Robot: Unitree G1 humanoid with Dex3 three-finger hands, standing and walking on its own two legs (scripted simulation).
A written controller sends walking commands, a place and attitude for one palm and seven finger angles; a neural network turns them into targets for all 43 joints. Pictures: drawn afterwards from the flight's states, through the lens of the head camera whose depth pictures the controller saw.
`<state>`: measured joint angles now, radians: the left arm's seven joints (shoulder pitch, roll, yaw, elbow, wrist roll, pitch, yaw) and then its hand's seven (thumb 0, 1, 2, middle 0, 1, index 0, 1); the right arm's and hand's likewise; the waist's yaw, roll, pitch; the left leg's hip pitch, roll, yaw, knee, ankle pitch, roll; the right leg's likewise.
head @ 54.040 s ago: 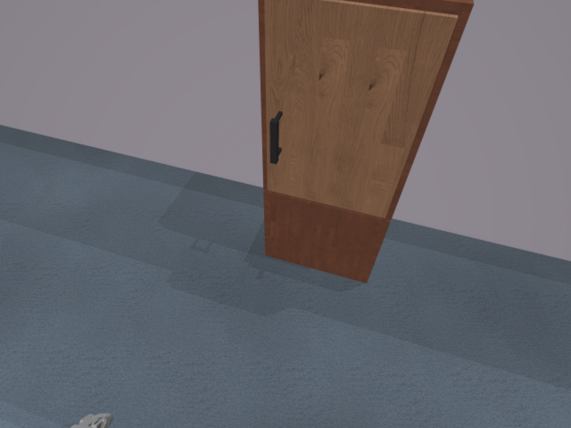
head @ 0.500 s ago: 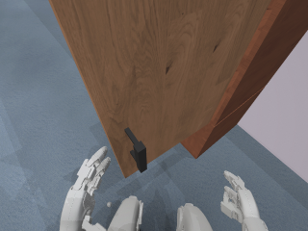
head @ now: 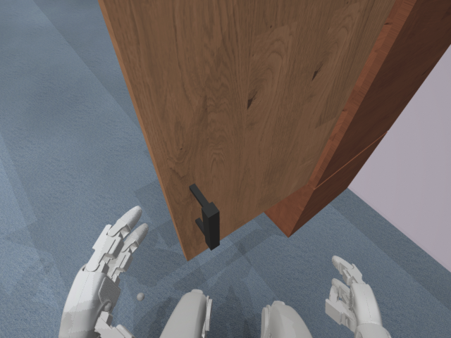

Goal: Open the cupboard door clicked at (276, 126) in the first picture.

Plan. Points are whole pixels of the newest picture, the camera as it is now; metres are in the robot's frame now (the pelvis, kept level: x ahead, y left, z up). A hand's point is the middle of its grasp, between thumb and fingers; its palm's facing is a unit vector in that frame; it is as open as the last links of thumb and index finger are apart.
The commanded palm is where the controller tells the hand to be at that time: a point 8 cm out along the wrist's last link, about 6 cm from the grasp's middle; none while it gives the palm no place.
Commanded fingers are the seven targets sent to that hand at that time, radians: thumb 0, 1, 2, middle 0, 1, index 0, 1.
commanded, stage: draw the hand back to the body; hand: left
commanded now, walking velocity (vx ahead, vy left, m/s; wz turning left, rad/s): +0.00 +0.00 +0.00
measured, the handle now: (204, 219) +0.31 +0.07 +0.04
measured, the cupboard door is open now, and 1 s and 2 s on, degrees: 86 86 86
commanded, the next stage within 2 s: step back with the hand held close in 1.40 s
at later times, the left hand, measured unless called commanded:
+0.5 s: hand (60, 263) +0.19 +0.20 +0.17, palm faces +0.16 -0.93 -0.33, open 15.1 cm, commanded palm +0.16 +0.25 +0.20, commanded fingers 0.00 0.03 0.52 -0.17 -0.30 -0.17 -0.30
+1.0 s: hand out of the picture +0.24 +0.26 +0.30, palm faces +0.42 -0.81 -0.41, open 9.3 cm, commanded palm +0.19 +0.31 +0.32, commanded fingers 0.00 0.90 0.90 -0.20 -0.30 -0.20 -0.30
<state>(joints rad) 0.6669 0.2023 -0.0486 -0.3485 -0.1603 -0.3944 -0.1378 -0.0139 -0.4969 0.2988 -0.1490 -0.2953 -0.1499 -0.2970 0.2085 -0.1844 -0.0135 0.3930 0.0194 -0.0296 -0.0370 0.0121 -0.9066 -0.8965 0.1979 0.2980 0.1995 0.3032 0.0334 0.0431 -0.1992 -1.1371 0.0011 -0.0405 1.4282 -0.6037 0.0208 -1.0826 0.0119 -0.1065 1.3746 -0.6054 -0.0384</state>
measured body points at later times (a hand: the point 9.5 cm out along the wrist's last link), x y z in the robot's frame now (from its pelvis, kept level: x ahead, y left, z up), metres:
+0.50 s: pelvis +0.03 +0.01 +0.09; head +0.03 +0.00 +0.54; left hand +0.17 +0.25 +0.19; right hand +0.22 -0.22 +0.03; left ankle +0.04 +0.10 -0.60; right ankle +0.03 -0.11 -0.60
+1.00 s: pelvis +0.06 +0.01 +0.13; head +0.03 -0.01 +0.58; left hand +0.21 +0.30 +0.32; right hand +0.24 -0.20 +0.06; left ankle +0.04 +0.10 -0.60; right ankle +0.04 -0.11 -0.60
